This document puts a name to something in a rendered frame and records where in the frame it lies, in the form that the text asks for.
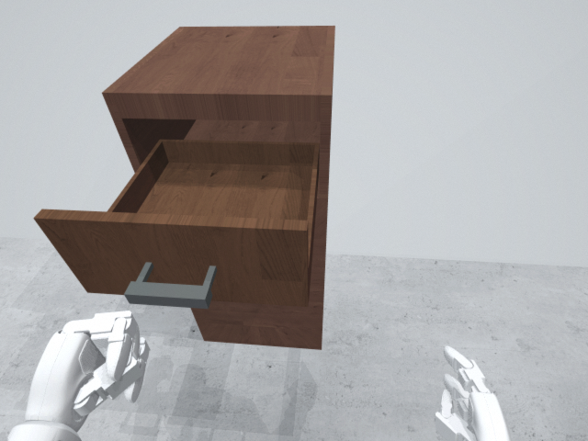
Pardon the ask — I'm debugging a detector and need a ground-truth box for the cabinet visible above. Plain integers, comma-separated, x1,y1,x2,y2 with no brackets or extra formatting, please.
102,26,335,350

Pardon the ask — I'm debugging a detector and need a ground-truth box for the robot left forearm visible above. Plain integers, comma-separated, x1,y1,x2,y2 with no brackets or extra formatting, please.
7,421,82,441

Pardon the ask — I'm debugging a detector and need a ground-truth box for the handle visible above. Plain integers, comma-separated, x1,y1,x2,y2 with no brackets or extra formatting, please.
124,262,217,309

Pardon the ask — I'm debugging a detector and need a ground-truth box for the robot left hand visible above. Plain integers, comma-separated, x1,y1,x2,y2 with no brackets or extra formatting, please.
25,311,151,433

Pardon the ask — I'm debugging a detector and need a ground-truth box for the robot right hand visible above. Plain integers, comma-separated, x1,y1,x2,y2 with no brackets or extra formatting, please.
435,346,512,441

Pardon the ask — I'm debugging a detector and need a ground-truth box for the drawer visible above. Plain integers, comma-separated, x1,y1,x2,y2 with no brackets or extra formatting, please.
33,140,320,307

